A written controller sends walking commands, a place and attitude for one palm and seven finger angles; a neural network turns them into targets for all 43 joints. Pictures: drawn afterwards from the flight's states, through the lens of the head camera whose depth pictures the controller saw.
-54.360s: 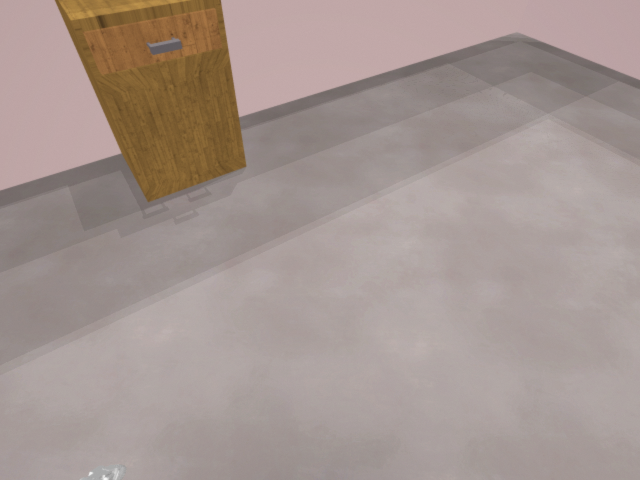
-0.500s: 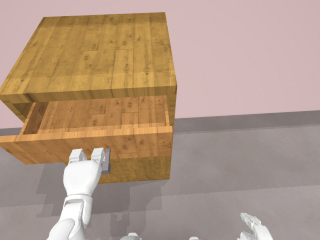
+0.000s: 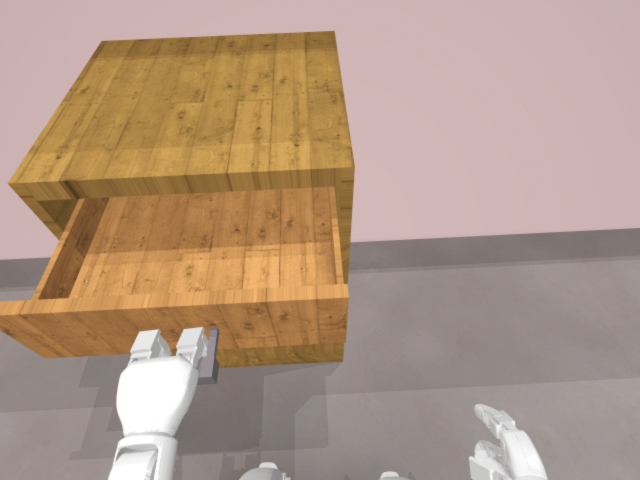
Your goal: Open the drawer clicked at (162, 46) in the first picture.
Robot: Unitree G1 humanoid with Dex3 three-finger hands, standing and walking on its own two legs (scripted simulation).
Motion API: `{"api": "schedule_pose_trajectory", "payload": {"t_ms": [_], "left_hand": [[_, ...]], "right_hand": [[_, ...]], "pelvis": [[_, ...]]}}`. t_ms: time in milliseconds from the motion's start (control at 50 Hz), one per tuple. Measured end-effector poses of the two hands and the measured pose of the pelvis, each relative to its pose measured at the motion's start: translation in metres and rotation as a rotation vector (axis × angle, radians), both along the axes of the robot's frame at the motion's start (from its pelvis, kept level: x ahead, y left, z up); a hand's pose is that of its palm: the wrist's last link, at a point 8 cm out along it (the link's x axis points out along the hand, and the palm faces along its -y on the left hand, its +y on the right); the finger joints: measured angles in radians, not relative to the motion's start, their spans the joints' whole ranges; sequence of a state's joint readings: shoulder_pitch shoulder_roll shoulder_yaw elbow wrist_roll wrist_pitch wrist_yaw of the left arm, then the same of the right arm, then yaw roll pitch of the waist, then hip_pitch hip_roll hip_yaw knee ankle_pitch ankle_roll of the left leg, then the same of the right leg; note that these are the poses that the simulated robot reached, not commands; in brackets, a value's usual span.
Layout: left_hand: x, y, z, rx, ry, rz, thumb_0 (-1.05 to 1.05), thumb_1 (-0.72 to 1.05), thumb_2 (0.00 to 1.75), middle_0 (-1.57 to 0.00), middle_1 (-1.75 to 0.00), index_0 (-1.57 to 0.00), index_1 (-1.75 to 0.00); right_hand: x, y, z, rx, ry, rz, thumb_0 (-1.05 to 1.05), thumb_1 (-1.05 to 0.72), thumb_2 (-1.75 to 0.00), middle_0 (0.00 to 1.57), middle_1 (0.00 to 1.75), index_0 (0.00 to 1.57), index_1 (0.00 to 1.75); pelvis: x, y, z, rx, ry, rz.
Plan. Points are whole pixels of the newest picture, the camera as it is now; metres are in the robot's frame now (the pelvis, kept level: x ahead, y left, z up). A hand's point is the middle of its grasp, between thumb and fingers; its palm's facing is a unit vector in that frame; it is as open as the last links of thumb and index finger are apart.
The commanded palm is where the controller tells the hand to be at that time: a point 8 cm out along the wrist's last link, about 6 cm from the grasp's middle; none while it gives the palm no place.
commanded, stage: pull the drawer open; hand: left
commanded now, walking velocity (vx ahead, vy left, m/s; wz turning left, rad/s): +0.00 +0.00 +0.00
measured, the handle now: (177, 354) +0.29 +0.21 -0.03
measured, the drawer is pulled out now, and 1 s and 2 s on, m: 0.19 0.30 0.30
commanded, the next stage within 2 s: open the thumb to release the handle in 1.14 s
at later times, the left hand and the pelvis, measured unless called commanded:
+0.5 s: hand (169, 443) +0.18 +0.20 -0.05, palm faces -0.04 -0.10 -0.99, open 6.0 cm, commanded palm +0.14 +0.20 +0.01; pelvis +0.00 -0.01 -0.01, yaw +0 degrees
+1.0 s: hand out of the picture +0.13 +0.19 -0.04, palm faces -0.10 -0.12 -0.99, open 6.1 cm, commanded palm +0.08 +0.20 +0.01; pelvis -0.01 -0.02 -0.02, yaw +0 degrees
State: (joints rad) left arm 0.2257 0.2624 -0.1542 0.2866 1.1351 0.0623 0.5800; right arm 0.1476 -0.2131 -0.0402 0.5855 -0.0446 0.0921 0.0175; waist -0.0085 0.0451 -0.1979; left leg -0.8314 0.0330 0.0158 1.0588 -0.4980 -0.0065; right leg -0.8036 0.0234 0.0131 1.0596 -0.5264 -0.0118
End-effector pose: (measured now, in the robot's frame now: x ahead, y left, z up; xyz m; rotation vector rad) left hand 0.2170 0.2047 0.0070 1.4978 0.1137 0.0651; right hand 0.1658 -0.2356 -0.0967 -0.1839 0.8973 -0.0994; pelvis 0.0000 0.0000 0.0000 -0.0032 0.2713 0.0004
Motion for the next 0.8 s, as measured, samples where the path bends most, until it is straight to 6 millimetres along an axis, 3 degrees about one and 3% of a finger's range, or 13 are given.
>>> {"api": "schedule_pose_trajectory", "payload": {"t_ms": [800], "left_hand": [[-0.084,-0.006,0.003,-0.04,0.039,0.007,0.06,0.65,0.71,-0.27,-1.34,-0.42,-1.35]], "right_hand": [[0.03,0.005,-0.007,0.029,-0.099,0.118,0.01,-0.91,-0.9,0.2,0.3,0.2,0.3]], "pelvis": [[-0.004,-0.014,-0.018,0.019,0.017,-0.003]]}}
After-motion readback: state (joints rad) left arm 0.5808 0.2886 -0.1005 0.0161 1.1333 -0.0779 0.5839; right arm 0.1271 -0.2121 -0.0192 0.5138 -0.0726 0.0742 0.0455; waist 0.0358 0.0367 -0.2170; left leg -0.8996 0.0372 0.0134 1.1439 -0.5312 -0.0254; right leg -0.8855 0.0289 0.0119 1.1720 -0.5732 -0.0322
